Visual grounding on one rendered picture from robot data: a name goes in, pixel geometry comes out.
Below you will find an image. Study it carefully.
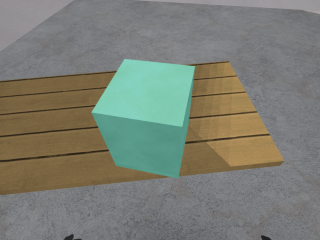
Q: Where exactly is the table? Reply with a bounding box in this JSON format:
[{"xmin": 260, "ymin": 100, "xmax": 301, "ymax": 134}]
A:
[{"xmin": 0, "ymin": 61, "xmax": 284, "ymax": 195}]

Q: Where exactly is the carton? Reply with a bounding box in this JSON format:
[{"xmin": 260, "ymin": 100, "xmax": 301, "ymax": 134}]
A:
[{"xmin": 91, "ymin": 59, "xmax": 195, "ymax": 179}]

